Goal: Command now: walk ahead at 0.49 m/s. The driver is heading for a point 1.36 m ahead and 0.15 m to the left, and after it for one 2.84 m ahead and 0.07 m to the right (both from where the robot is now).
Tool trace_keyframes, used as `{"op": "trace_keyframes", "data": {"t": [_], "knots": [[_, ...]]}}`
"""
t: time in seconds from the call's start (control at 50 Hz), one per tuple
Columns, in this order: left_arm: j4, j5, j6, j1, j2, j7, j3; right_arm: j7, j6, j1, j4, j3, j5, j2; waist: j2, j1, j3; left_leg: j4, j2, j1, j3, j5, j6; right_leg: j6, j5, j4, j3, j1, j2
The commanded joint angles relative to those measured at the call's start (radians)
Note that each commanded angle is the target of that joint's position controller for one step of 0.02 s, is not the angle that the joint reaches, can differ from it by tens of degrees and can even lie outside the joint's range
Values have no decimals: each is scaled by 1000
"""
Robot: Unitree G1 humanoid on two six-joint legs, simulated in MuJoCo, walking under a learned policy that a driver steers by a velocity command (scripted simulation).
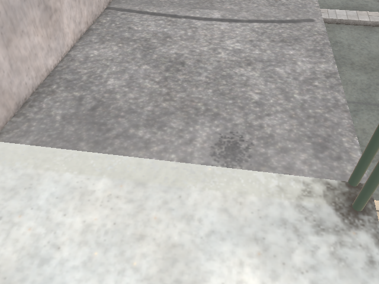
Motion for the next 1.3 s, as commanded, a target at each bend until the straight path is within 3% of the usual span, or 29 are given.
{"op": "trace_keyframes", "data": {"t": [0.02,0.12,0.18,0.2,0.24,0.28,0.3,0.32,0.34,0.36,0.4,0.44,0.5,0.58,0.66,0.72,0.76,0.78,0.8,0.82,0.9,0.98,1.06,1.1,1.12,1.16,1.22,1.28,1.3], "knots": [[-42,9,-13,-36,112,19,11,-10,11,44,-48,-14,-7,-50,-109,-60,67,-101,52,-77,-12,135,-26,-169,154,-202,192,-86,-271],[-37,-8,6,72,157,51,10,22,2,-215,-116,4,5,-1,-118,23,90,-540,-28,36,77,385,-48,-122,158,-192,113,-69,-227],[-38,-12,14,102,188,57,21,40,6,-272,-137,1,22,-38,-133,37,105,-626,-35,18,58,343,-34,-115,116,-165,132,83,-288],[-35,-21,18,104,169,56,18,45,5,-289,-147,-2,23,-53,-129,40,104,-657,-39,11,47,321,-20,-105,137,-137,142,134,-302],[-35,-24,26,112,171,53,21,50,-3,-260,-151,-9,15,-82,-142,22,78,-680,-59,49,59,237,9,-88,236,-72,146,225,-325],[-40,-14,40,86,168,48,18,47,-3,-42,-81,-45,0,-146,-130,-89,-43,-685,-120,328,112,180,54,-55,522,189,89,217,-263],[-63,4,37,94,111,46,-7,43,1,145,-35,-68,-12,-215,-30,-152,-186,-658,2,636,-33,206,106,-21,371,490,44,38,-211],[-68,5,13,238,-24,32,-48,47,10,241,-11,-90,-19,-316,251,-98,-347,-748,245,1035,-488,28,271,50,-130,881,20,-380,-31],[-53,-21,-16,215,31,31,-40,52,15,237,-17,-66,-19,-226,252,-115,-427,-921,277,1061,-723,-120,272,37,-391,1032,176,-491,-25],[-90,-46,-31,90,127,31,-17,51,12,143,-30,-47,-10,-162,164,-109,-256,-921,234,937,-567,-127,201,11,-330,1073,176,-578,-88],[-117,-27,-26,-27,142,45,-8,51,9,-34,-66,-21,-20,-102,12,-44,-85,-942,175,614,-303,310,173,15,-189,991,136,-503,-169],[-102,-11,5,30,94,49,-6,57,3,-50,-46,-9,-31,-62,31,17,-66,-962,108,497,-147,559,153,24,-155,891,139,-368,-196],[-99,-6,33,40,69,55,-1,40,0,-23,-15,-12,-38,-98,17,49,-49,-969,88,454,-37,799,168,52,-96,772,108,-344,-168],[-133,3,46,-97,41,53,-8,10,22,-16,4,-10,-32,-116,33,21,-47,-970,40,442,59,761,137,73,98,451,82,-277,-147],[-137,-1,54,-170,65,49,-3,2,39,19,41,-10,-26,-123,39,-10,-34,-952,67,493,28,647,142,72,143,311,92,-228,-128],[-129,10,48,-169,86,47,4,-2,52,-6,55,-12,-8,-112,25,10,-24,-870,74,528,-5,561,126,39,107,202,90,-184,-118],[-101,23,41,-113,148,52,23,-5,55,39,65,-7,-9,-89,-59,13,-64,-757,-13,501,14,400,49,4,514,99,138,-9,-166],[-100,21,45,-124,191,58,30,-5,50,150,84,-4,-26,-64,-148,-65,-111,-714,-89,403,46,187,10,-50,712,170,191,136,-236],[-87,13,56,-121,122,58,17,-11,58,186,105,9,-29,-14,-216,-61,-141,-688,-114,354,73,-16,-30,-120,661,176,241,176,-279],[-81,3,65,-130,73,55,5,-18,74,145,97,6,-27,-30,-198,-46,-123,-691,-115,350,71,-91,-50,-139,522,148,279,138,-292],[-90,0,61,-214,105,47,8,-28,130,86,101,-5,-19,-76,-123,-46,-76,-765,-115,433,71,-69,-35,-58,156,121,202,-5,-189],[-68,-20,56,-169,130,57,25,-17,108,69,98,-1,-9,-50,-115,-19,10,-735,-117,367,74,-241,18,-82,-354,67,254,-53,-191],[-95,-25,26,-227,103,48,23,-7,61,138,122,-5,-3,-57,-55,-53,39,-798,-65,464,5,-171,65,-80,-217,140,206,-141,-155],[-129,-24,0,-305,57,33,11,-6,49,223,149,-28,10,-132,121,-78,66,-905,75,656,-196,-13,129,-16,-54,377,14,-355,-35],[-144,-19,-13,-338,64,23,9,-5,44,228,150,-35,10,-149,131,-80,107,-904,168,728,-269,143,163,-9,-63,429,-13,-476,-53],[-166,-27,-19,-391,58,6,5,-4,36,285,161,-28,-4,-116,108,-98,148,-899,271,867,-329,387,208,-16,-380,598,18,-696,-100],[-202,-45,-11,-466,40,-14,-9,1,45,291,154,-24,-1,-109,48,-104,182,-921,237,945,-237,379,149,-9,-319,598,27,-840,-161],[-196,-29,-4,-385,21,-31,-20,9,57,168,110,-27,-16,-139,101,-35,131,-979,106,596,-52,406,93,1,-67,427,-55,-356,-94],[-177,-26,3,-316,48,-28,-8,11,55,159,106,-33,-15,-157,121,2,91,-958,91,510,-20,499,84,-2,11,417,-83,-163,-50]]}}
